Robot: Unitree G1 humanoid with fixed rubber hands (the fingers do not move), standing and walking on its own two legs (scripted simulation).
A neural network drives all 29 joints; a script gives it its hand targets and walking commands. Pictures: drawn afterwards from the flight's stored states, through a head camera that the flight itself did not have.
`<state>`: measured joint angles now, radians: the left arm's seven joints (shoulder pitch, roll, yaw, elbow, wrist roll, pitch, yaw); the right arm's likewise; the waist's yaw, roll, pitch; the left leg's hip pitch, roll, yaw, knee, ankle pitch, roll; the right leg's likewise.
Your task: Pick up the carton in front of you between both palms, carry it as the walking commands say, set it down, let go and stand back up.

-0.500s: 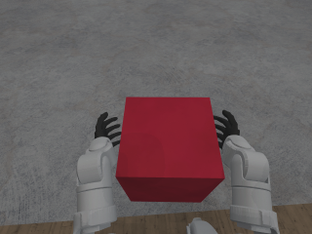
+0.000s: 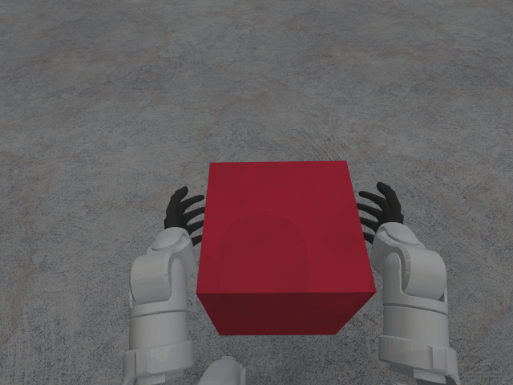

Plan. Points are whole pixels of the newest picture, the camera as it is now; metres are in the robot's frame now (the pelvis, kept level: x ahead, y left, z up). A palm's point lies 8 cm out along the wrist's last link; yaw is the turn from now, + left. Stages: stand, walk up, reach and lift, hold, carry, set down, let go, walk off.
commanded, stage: carry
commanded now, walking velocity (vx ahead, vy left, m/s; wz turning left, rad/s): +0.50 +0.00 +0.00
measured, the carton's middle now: (277, 255) +0.33 +0.02 +0.00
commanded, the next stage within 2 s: none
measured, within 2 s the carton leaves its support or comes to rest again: neither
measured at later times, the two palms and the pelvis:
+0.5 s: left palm (205, 108) +0.64 +0.18 +0.07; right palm (351, 112) +0.61 -0.12 +0.08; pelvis +0.30 +0.05 +0.00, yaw -2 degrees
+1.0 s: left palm (230, 54) +0.83 +0.15 +0.09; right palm (352, 51) +0.84 -0.15 +0.09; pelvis +0.60 -0.01 +0.01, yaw +0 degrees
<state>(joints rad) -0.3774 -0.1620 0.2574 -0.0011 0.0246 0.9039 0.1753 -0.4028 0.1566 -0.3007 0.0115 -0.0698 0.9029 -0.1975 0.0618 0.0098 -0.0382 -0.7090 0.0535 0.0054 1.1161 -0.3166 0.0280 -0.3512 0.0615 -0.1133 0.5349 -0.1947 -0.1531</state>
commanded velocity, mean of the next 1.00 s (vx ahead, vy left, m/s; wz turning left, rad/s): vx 0.50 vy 0.00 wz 0.00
